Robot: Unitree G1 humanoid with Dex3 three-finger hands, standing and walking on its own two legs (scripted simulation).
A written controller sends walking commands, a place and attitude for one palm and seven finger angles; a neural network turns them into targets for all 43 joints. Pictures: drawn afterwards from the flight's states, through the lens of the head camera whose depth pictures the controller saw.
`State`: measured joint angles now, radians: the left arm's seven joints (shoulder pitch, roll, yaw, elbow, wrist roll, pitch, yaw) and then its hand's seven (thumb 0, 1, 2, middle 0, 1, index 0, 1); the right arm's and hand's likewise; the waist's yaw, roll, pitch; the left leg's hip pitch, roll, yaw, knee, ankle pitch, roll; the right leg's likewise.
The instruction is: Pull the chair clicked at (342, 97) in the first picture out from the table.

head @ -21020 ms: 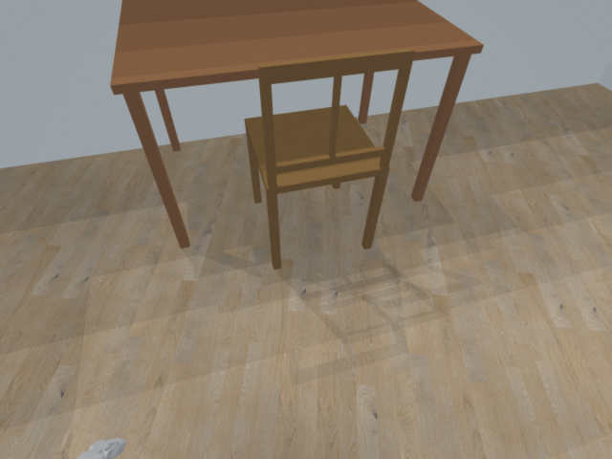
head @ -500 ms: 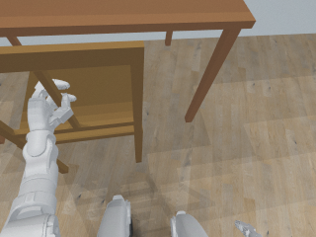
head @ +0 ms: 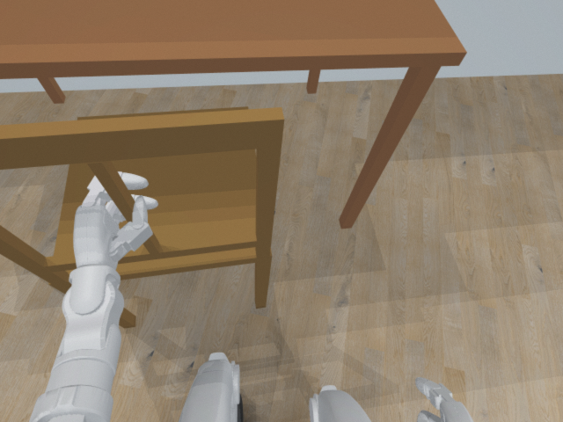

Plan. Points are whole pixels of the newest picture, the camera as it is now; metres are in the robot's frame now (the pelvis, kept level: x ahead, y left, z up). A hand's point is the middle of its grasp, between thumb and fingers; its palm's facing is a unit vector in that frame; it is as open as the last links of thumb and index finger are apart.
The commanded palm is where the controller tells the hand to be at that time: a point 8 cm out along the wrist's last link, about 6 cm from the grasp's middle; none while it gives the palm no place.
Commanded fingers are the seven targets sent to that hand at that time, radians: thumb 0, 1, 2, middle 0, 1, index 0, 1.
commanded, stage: step backward, pulling the chair out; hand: left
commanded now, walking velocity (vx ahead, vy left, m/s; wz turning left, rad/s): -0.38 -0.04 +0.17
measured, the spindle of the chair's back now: (132, 212) +0.41 +0.23 +0.00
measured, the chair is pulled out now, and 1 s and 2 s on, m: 0.04 0.18 0.26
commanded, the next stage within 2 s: none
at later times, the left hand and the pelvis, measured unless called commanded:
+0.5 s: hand (163, 257) +0.32 +0.16 +0.04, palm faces +0.09 -0.98 -0.16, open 4.8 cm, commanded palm +0.29 +0.21 +0.04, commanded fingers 0.00 0.90 0.90 -0.50 -1.45 -0.50 -1.45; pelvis -0.03 +0.00 +0.09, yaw +2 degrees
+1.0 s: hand (169, 311) +0.25 +0.14 +0.04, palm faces +0.05 -0.98 -0.19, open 4.9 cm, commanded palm +0.25 +0.19 +0.04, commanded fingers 0.00 0.90 0.90 -0.50 -1.45 -0.50 -1.45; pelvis -0.07 -0.01 +0.10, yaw +4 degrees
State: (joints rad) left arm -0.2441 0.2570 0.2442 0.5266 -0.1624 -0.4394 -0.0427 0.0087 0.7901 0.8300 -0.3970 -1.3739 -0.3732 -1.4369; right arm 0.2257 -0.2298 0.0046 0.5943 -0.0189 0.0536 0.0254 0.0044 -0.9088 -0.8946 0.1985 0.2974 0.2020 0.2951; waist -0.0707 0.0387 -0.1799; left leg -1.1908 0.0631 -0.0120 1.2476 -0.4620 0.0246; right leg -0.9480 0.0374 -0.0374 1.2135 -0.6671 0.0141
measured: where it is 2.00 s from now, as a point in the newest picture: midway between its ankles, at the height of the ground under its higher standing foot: outside the picture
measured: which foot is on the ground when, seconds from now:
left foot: down 0.00-1.00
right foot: down 0.00-1.00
